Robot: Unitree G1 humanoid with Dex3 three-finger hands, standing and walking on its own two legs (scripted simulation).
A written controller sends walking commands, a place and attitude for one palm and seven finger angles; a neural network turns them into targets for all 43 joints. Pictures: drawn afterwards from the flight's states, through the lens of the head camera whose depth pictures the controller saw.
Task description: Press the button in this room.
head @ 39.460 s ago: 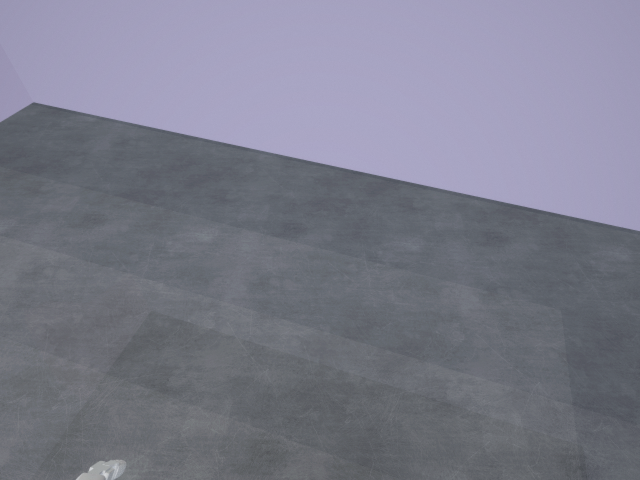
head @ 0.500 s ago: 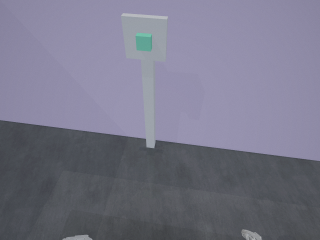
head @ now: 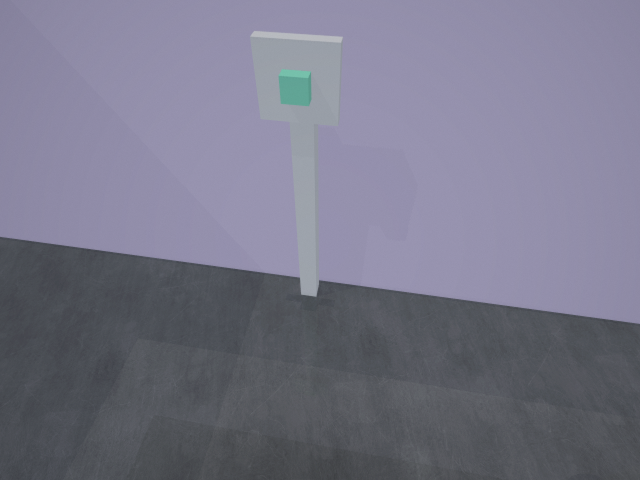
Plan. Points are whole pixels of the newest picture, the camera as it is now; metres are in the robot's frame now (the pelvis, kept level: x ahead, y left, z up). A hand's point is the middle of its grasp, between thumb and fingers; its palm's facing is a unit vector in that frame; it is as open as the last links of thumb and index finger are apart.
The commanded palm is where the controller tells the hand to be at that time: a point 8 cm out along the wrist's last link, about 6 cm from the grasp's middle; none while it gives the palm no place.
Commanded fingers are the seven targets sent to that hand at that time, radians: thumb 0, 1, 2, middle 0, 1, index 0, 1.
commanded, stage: let the arm hang, fingers relaxed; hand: left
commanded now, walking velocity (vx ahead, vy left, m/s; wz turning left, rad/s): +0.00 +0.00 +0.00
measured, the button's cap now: (295, 87) +0.84 +0.10 +0.08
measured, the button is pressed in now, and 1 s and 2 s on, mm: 0 0 0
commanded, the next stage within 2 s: stand and wait in 0.36 s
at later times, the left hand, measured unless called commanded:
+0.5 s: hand out of the picture -0.01 +0.17 -0.17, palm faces +0.03 -0.98 -0.20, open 7.4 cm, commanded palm none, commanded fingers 0.00 0.90 0.90 -0.20 -0.30 -0.20 -0.30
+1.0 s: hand out of the picture +0.02 +0.16 -0.17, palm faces +0.02 -0.98 -0.21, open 7.4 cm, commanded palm none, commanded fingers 0.00 0.90 0.90 -0.20 -0.30 -0.20 -0.30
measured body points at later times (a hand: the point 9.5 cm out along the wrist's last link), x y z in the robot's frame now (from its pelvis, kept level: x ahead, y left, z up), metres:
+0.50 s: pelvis +0.00 -0.01 +0.00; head +0.02 -0.01 +0.45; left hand -0.01 +0.22 -0.16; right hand -0.02 -0.22 -0.16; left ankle +0.04 +0.11 -0.74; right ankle +0.01 -0.11 -0.74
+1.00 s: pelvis +0.01 -0.02 +0.00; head +0.03 -0.02 +0.45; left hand +0.02 +0.22 -0.16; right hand +0.01 -0.24 -0.16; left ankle +0.04 +0.11 -0.74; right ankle +0.01 -0.11 -0.74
